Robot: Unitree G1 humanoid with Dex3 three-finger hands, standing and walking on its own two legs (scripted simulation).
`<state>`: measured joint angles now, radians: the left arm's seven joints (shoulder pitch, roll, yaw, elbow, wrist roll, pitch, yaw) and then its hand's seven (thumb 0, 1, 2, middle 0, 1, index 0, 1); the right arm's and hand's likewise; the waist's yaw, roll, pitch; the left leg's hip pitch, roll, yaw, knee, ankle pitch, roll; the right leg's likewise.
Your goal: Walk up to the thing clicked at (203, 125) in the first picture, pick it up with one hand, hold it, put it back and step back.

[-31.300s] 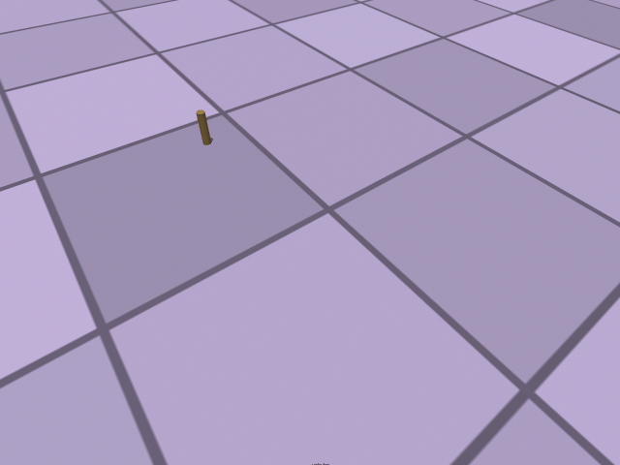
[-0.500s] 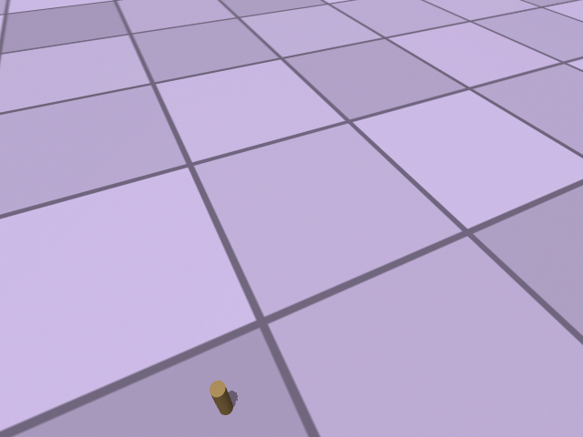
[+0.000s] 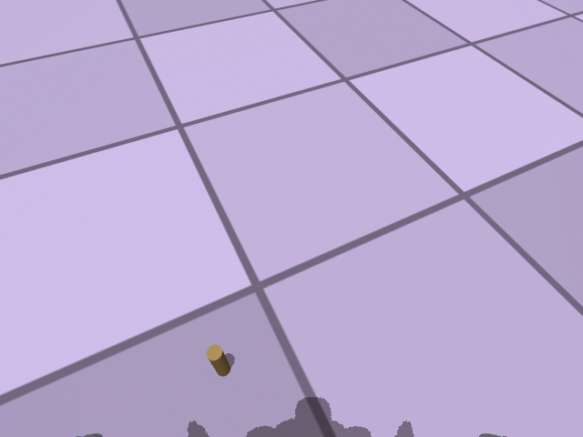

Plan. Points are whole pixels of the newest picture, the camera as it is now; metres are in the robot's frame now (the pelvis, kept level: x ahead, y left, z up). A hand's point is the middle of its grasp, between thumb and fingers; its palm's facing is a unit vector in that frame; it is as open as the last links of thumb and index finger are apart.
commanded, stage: step back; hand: left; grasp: from the side
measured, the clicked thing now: (219, 361) +0.39 +0.22 -0.68
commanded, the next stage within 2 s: none
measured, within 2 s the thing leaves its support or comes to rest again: neither
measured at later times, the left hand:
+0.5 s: hand out of the picture +0.05 +0.30 -0.17, palm faces -0.05 -0.93 -0.36, open 7.4 cm
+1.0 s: hand out of the picture -0.07 +0.28 -0.14, palm faces -0.06 -0.92 -0.40, open 7.4 cm
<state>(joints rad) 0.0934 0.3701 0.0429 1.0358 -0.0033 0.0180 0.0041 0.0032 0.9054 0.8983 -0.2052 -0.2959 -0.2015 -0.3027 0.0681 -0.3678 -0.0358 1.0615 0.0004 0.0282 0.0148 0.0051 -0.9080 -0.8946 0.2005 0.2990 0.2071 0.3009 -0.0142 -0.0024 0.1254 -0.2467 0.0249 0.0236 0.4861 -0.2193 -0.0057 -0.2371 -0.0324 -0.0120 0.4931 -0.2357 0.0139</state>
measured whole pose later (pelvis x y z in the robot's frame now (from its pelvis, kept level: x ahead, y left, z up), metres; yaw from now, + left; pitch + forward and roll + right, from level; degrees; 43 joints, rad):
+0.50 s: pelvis -0.09 +0.04 -0.01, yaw -1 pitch -1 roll -1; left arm 0.07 0.40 0.07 0.87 0.02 0.06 0.03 0.00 0.91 0.90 -0.20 -0.30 -0.20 -0.30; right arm 0.20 -0.35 -0.05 0.94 -0.04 0.04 0.00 0.01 -0.91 -0.89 0.20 0.30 0.21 0.30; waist -0.03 -0.05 0.18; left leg -0.31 -0.03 0.00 0.67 -0.33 0.05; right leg -0.54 0.13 0.17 1.20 -0.50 -0.01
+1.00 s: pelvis -0.21 +0.03 -0.01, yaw -3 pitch -1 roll +1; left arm 0.13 0.35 0.06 0.77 0.04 0.04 0.01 0.00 0.90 0.90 -0.21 -0.30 -0.20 -0.30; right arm 0.15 -0.41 -0.04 0.87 0.00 0.04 -0.02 0.01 -0.91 -0.89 0.20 0.30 0.21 0.30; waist 0.01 0.01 0.16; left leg -0.35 -0.08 -0.08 0.92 -0.51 -0.01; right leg -0.34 -0.01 0.05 0.63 -0.27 0.00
